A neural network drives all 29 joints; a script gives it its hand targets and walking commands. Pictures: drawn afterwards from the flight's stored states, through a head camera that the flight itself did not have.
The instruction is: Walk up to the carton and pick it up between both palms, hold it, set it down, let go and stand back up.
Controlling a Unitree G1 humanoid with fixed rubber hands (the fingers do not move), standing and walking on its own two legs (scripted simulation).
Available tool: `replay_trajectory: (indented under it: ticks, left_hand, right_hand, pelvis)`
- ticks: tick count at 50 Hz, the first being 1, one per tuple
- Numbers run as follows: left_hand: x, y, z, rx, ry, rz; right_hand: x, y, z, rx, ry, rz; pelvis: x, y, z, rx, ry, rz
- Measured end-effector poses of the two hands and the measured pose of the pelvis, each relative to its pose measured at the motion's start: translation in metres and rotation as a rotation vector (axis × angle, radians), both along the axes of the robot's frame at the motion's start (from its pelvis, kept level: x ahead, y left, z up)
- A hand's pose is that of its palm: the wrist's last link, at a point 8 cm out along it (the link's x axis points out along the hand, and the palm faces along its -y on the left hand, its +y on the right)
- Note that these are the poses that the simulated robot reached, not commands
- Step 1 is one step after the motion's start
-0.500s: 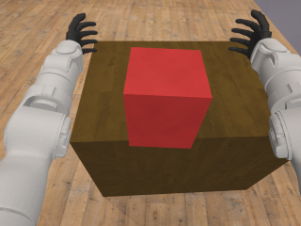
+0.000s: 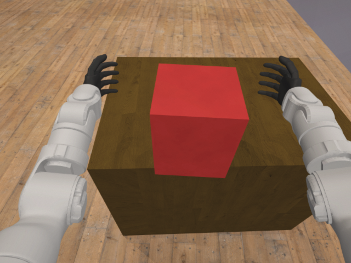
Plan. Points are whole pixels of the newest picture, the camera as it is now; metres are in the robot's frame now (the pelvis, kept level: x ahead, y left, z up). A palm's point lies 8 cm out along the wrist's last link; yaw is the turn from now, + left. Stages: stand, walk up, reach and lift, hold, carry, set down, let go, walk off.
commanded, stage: set down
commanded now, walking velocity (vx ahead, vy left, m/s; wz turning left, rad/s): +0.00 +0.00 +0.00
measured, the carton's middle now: (193, 123) +0.48 +0.00 +0.03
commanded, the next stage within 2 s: none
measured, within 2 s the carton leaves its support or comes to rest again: neither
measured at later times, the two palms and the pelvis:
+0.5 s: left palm (97, 132) +0.36 +0.22 +0.10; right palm (279, 138) +0.38 -0.19 +0.10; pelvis +0.00 +0.00 +0.00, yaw -1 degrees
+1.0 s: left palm (97, 169) +0.30 +0.22 +0.04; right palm (280, 181) +0.31 -0.21 +0.04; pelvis +0.02 +0.01 +0.00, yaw -1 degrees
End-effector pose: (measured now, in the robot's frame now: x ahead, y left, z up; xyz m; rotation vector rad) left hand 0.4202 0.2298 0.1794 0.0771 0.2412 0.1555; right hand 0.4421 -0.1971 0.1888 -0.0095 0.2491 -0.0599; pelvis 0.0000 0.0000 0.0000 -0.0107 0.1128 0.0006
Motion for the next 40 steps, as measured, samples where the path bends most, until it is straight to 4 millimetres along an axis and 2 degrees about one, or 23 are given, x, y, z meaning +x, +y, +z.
replay_trajectory:
  ticks: [12,21,28,40]
  left_hand:
    - [-0.032,-0.004,-0.030,-0.022,0.006,0.016]
    - [-0.052,-0.007,-0.062,-0.042,0.020,0.025]
    - [-0.068,-0.009,-0.083,-0.042,0.029,0.022]
    - [-0.096,-0.009,-0.112,-0.041,0.034,0.010]
  right_hand:
    - [-0.031,0.000,-0.040,0.006,-0.003,0.005]
    - [-0.054,0.001,-0.071,0.002,0.006,0.007]
    - [-0.070,0.001,-0.094,0.002,0.002,0.007]
    - [-0.104,-0.008,-0.122,-0.005,-0.013,0.001]
  pelvis:
    - [-0.005,0.002,0.001,0.002,-0.051,-0.002]
    - [-0.004,0.003,0.001,0.005,-0.080,-0.009]
    - [0.001,0.006,0.001,0.005,-0.093,-0.010]
    - [0.012,0.009,0.002,0.006,-0.118,-0.016]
